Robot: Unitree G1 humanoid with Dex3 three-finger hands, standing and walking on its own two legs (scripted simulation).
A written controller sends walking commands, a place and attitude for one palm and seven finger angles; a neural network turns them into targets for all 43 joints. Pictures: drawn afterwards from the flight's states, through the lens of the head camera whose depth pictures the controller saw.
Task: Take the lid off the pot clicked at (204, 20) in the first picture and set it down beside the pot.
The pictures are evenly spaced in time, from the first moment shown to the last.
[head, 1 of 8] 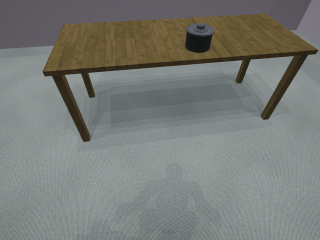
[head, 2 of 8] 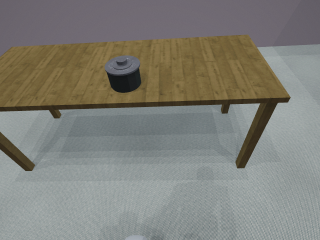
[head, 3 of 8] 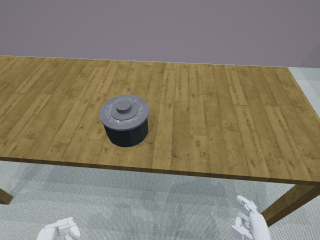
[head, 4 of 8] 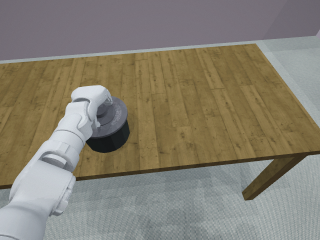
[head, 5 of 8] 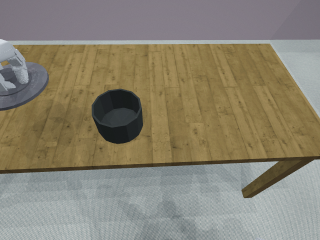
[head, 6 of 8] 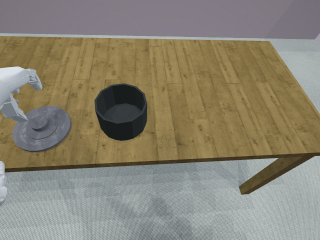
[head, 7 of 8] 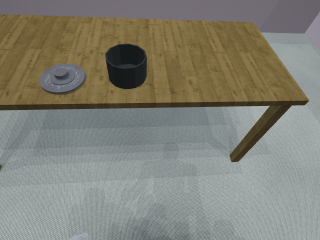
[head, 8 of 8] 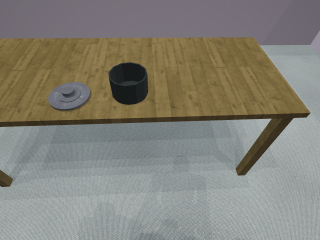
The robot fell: no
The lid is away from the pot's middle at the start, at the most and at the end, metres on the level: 0.00 0.25 0.25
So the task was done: yes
